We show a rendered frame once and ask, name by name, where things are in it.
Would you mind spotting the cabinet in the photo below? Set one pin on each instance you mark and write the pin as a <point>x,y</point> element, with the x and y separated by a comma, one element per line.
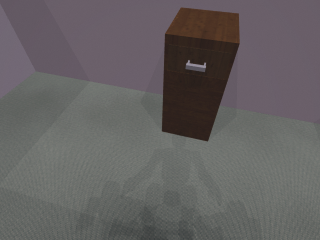
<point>191,101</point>

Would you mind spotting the handle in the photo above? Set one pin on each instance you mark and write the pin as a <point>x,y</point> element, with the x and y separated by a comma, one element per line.
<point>195,67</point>

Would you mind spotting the drawer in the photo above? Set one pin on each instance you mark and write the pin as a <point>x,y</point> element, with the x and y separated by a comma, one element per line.
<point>216,61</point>

